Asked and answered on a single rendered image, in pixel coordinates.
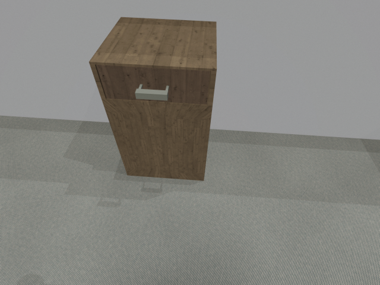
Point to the drawer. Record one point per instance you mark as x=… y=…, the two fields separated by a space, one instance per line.
x=185 y=86

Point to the handle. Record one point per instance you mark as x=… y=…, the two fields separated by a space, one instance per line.
x=151 y=94

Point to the cabinet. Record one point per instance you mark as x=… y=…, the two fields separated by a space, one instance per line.
x=160 y=139

